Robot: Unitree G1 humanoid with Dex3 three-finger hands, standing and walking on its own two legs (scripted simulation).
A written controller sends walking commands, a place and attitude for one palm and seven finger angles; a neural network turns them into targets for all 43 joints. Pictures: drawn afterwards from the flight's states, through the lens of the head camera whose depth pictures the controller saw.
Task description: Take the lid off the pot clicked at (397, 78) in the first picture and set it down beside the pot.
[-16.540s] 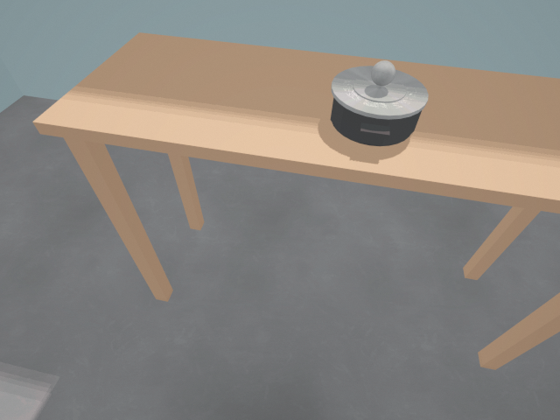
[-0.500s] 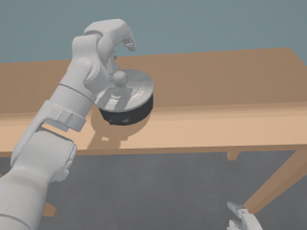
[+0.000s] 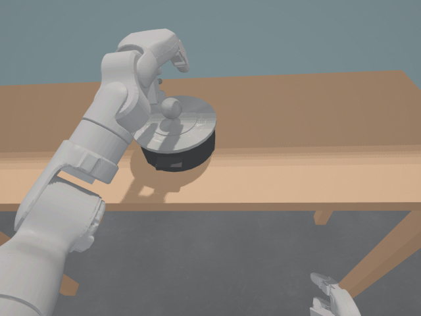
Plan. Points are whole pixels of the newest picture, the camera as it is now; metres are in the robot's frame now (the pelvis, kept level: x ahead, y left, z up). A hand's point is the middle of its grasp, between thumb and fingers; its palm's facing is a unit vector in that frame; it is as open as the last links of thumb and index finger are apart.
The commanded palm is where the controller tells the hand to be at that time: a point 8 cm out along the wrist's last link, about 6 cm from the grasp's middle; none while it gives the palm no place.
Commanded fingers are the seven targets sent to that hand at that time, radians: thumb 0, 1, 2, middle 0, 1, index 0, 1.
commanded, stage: lower the open fingers around the knob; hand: left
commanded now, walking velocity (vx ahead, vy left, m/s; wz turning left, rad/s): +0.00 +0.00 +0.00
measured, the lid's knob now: (171, 108) +0.48 +0.11 +0.16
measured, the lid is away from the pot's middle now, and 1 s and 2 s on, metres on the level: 0.00 0.00 0.01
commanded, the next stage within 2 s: close the fingers and squeeze the knob in 1.08 s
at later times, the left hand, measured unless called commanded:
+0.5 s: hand (158, 101) +0.44 +0.11 +0.20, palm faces -0.23 -0.12 -0.97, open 10.1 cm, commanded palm +0.42 +0.12 +0.27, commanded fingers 0.00 -0.41 1.69 -0.86 -0.08 -0.86 -0.08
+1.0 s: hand (165, 113) +0.44 +0.11 +0.18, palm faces -0.28 -0.12 -0.95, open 10.2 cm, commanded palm +0.43 +0.12 +0.24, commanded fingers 0.00 -0.41 1.69 -0.86 -0.08 -0.86 -0.08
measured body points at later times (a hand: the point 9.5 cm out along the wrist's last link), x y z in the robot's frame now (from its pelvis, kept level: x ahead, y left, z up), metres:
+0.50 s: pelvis +0.00 +0.00 +0.00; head +0.02 -0.03 +0.45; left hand +0.45 +0.12 +0.26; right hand +0.16 -0.24 -0.11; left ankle -0.03 +0.07 -0.75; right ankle +0.03 -0.13 -0.75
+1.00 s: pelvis +0.00 +0.00 +0.00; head +0.02 -0.03 +0.45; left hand +0.45 +0.11 +0.23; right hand +0.16 -0.24 -0.12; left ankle -0.03 +0.07 -0.75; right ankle +0.03 -0.13 -0.75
